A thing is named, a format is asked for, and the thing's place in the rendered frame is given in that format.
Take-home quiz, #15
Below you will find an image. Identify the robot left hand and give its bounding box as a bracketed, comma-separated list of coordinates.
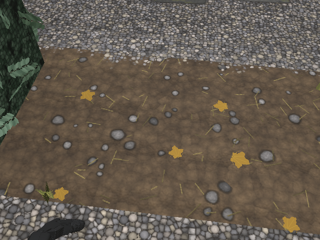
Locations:
[27, 218, 85, 240]

